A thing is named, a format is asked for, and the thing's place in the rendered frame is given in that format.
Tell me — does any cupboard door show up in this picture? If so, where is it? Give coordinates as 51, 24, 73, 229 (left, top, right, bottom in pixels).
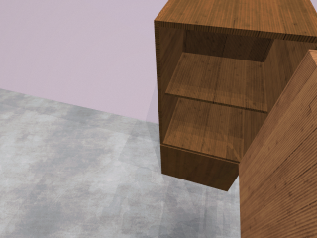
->
238, 49, 317, 238

